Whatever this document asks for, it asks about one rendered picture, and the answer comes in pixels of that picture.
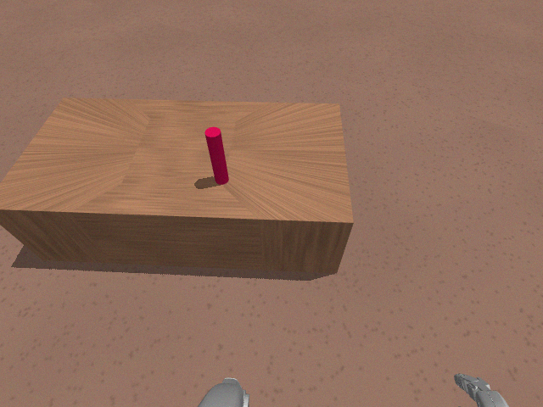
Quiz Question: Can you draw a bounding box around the can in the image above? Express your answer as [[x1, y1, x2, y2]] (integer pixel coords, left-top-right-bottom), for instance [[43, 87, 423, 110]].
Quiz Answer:
[[205, 127, 229, 185]]

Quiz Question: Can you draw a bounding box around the right robot hand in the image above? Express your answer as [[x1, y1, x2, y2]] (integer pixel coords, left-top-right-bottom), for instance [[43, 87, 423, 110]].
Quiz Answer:
[[454, 374, 509, 407]]

